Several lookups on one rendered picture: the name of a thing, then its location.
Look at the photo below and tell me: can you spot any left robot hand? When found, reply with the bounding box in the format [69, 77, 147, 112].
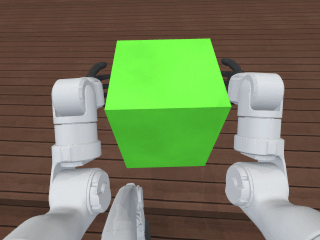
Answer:
[86, 62, 111, 108]

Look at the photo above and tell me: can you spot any left robot shin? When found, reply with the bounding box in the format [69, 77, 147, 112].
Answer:
[126, 183, 146, 240]

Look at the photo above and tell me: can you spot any robot left upper arm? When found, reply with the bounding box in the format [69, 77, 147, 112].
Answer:
[3, 168, 111, 240]

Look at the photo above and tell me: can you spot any left robot thigh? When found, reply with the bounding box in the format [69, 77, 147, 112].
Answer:
[101, 184, 144, 240]

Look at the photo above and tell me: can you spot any right robot hand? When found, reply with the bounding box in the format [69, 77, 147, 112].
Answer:
[220, 58, 244, 105]

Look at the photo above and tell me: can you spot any robot right forearm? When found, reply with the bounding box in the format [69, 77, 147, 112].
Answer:
[227, 72, 289, 194]

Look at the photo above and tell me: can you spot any robot left forearm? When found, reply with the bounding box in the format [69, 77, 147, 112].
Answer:
[48, 77, 105, 207]

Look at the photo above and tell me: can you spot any robot right upper arm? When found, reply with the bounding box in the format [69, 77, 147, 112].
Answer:
[225, 162, 320, 240]

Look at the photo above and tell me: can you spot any carton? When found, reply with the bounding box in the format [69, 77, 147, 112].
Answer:
[104, 38, 232, 168]

